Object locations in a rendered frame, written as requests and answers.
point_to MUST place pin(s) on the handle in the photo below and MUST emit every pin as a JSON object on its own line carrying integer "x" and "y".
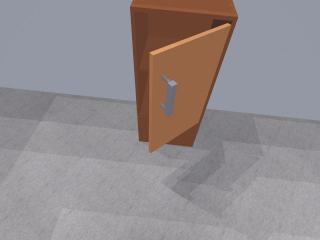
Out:
{"x": 170, "y": 96}

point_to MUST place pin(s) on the cupboard door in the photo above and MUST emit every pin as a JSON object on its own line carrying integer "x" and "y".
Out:
{"x": 191, "y": 63}

